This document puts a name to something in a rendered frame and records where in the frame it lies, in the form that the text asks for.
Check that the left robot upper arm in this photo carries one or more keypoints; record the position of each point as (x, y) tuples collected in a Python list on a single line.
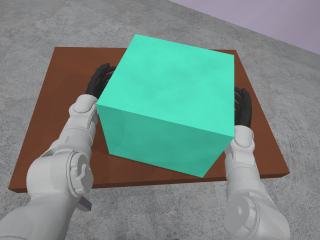
[(56, 183)]

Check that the left robot hand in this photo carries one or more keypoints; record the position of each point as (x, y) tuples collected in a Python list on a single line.
[(99, 80)]

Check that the carton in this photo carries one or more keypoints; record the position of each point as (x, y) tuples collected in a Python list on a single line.
[(169, 105)]

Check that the right robot upper arm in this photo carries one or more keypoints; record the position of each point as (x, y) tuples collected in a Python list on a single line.
[(246, 218)]

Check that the right robot forearm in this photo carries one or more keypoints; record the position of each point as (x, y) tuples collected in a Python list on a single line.
[(241, 170)]

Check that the right robot hand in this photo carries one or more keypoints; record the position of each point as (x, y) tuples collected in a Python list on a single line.
[(243, 113)]

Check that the left robot forearm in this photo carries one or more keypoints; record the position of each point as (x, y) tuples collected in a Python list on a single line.
[(79, 131)]

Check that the table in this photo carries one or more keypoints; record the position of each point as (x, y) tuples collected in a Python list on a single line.
[(69, 72)]

